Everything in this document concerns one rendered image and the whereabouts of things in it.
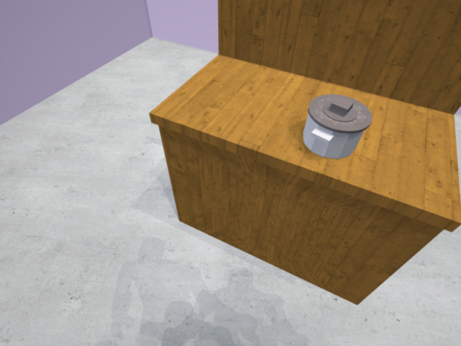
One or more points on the table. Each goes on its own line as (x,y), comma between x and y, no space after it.
(233,136)

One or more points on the pot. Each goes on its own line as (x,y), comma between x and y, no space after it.
(327,143)

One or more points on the lid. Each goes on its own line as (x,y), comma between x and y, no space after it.
(356,120)

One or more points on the knob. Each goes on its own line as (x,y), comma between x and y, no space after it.
(341,105)

